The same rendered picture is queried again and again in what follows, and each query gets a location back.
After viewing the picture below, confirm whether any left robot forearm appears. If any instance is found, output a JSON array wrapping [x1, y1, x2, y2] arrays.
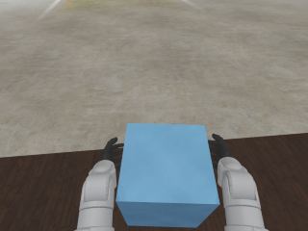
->
[[74, 160, 116, 231]]

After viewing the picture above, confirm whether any robot right hand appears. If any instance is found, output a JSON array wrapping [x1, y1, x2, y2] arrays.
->
[[207, 134, 232, 169]]

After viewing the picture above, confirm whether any robot left hand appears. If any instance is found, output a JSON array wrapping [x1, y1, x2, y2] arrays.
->
[[100, 137, 124, 171]]

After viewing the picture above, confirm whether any carton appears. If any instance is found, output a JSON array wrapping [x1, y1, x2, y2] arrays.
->
[[115, 123, 220, 228]]

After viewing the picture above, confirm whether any right robot forearm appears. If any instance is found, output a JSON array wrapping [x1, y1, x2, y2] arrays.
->
[[218, 157, 269, 231]]

